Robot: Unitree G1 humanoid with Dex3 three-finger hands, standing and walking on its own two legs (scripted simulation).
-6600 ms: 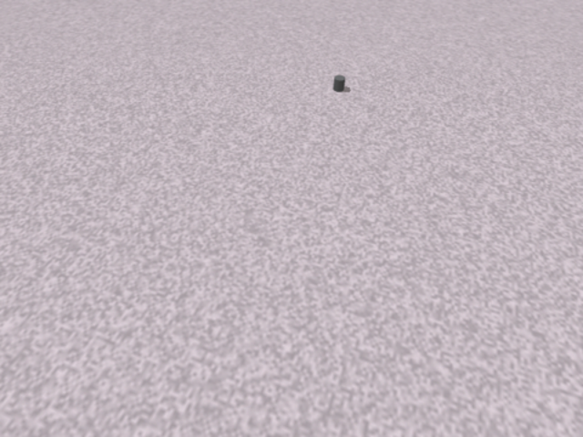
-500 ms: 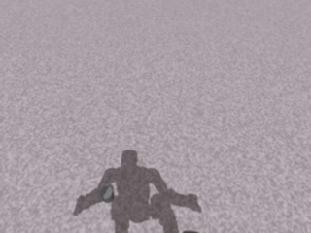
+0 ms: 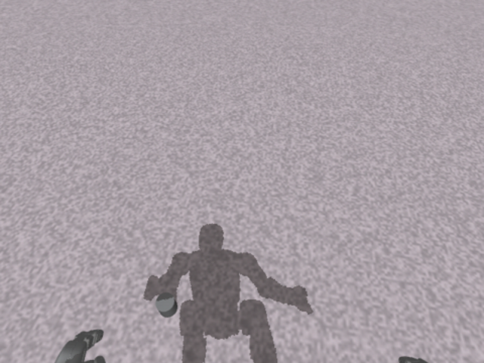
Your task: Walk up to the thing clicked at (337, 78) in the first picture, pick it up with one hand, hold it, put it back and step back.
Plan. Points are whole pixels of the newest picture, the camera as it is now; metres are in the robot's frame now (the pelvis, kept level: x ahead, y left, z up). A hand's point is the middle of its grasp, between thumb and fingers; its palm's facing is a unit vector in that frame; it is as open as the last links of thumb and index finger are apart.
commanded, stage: walk up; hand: left
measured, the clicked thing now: (166, 305) +0.42 +0.27 -0.73
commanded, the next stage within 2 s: stand in 0.80 s
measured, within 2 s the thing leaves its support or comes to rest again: neither
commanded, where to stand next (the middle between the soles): +0.07 +0.01 m, yaw +1 degrees
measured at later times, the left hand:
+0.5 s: hand out of the picture +0.08 +0.27 -0.15, palm faces +0.06 -0.94 -0.33, open 7.4 cm
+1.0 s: hand out of the picture +0.08 +0.27 -0.15, palm faces +0.06 -0.94 -0.33, open 7.3 cm
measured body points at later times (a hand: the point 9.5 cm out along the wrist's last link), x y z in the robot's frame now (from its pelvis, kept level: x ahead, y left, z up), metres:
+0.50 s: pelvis +0.00 +0.01 +0.01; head +0.03 +0.01 +0.46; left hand +0.08 +0.32 -0.13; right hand +0.10 -0.29 -0.12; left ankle +0.01 +0.15 -0.73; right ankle +0.01 -0.13 -0.73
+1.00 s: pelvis +0.01 +0.01 +0.01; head +0.02 +0.01 +0.46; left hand +0.07 +0.31 -0.12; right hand +0.13 -0.28 -0.12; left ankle +0.01 +0.15 -0.73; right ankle +0.01 -0.13 -0.73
